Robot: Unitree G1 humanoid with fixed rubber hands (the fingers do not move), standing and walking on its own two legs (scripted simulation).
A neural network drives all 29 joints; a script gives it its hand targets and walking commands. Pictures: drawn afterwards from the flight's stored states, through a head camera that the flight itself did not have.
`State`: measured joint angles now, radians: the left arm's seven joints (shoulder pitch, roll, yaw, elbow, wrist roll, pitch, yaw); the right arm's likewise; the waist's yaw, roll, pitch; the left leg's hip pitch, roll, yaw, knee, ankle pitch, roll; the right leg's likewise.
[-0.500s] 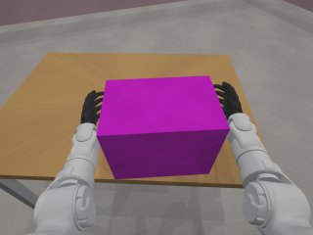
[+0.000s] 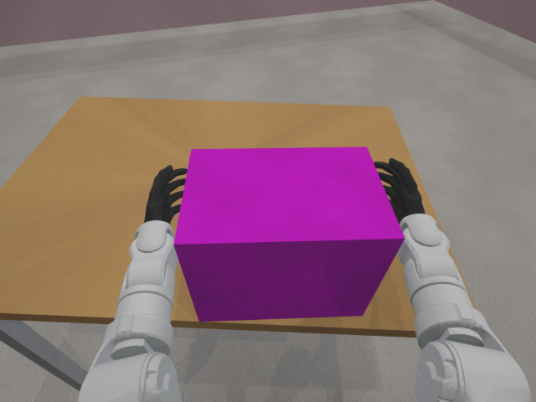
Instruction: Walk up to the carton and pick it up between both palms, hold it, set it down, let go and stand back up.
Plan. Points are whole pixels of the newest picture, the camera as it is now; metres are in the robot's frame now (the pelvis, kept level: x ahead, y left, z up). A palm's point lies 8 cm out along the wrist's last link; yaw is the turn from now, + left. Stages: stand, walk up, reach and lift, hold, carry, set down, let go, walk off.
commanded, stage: reach and lift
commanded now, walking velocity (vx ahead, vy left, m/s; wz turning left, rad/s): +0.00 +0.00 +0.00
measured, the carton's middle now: (280, 236) +0.40 +0.01 +0.03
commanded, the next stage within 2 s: none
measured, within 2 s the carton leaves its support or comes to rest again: leaves its support in 0.30 s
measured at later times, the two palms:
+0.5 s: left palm (150, 219) +0.36 +0.20 +0.11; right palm (414, 221) +0.37 -0.18 +0.12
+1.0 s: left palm (140, 208) +0.35 +0.20 +0.15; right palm (427, 206) +0.36 -0.18 +0.16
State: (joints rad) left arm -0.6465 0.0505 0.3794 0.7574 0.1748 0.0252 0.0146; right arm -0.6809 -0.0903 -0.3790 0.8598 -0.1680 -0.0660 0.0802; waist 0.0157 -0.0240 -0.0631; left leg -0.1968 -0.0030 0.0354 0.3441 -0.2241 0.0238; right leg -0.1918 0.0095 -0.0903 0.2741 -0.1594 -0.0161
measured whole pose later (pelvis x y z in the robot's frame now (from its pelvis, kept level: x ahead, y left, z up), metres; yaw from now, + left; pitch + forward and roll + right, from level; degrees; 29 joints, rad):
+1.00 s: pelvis -0.04 +0.00 +0.00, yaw +2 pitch -2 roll -1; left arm -0.69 0.12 0.28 0.64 0.11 0.32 0.04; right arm -0.74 -0.12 -0.28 0.87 0.00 0.10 0.02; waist -0.03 -0.04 -0.07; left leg -0.12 -0.02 0.01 0.32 -0.17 0.03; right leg -0.11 -0.01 -0.12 0.27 -0.13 -0.02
